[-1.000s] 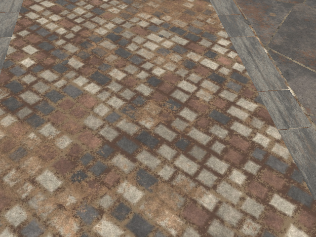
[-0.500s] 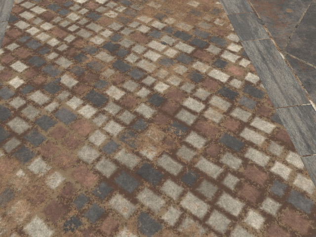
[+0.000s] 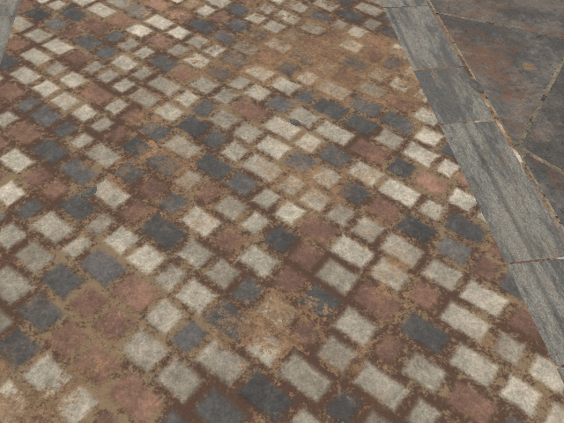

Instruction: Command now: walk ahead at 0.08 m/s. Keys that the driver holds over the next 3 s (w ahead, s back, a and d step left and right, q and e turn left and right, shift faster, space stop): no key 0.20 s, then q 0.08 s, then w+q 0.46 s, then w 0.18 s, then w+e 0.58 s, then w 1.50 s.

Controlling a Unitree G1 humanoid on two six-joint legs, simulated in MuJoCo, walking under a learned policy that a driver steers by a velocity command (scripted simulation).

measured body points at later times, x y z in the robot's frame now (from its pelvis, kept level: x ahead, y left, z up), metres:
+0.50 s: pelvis +0.05 -0.01 +0.01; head +0.06 +0.01 +0.46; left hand +0.01 +0.24 -0.15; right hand +0.14 -0.25 -0.13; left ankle +0.06 +0.09 -0.69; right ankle +0.01 -0.13 -0.73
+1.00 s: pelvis +0.25 +0.09 +0.01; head +0.27 +0.11 +0.46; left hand +0.34 +0.37 -0.11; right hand +0.30 -0.16 -0.13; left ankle +0.11 +0.12 -0.73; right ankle +0.45 +0.03 -0.69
